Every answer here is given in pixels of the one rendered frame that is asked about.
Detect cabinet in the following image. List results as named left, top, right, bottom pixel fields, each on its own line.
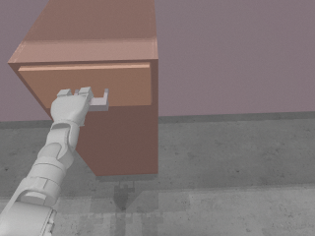
left=8, top=0, right=158, bottom=176

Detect left robot forearm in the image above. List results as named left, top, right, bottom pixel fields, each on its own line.
left=0, top=120, right=80, bottom=225

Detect drawer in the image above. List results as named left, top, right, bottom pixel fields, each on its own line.
left=18, top=62, right=152, bottom=108

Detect left robot upper arm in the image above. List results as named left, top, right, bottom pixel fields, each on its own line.
left=0, top=201, right=57, bottom=236

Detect handle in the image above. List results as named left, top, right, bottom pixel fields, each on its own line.
left=74, top=88, right=109, bottom=112

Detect left robot hand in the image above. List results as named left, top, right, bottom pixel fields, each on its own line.
left=50, top=87, right=94, bottom=127

